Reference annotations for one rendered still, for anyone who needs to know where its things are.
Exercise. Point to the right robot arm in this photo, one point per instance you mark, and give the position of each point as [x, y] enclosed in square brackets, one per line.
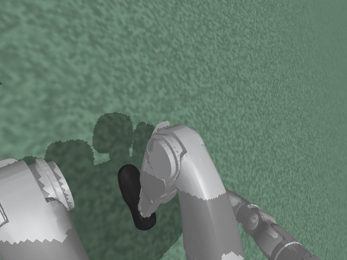
[272, 239]

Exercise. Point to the right robot foot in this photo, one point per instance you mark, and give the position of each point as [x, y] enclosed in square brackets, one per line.
[129, 183]

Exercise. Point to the right robot hand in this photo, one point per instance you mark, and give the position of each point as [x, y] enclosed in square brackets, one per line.
[236, 200]

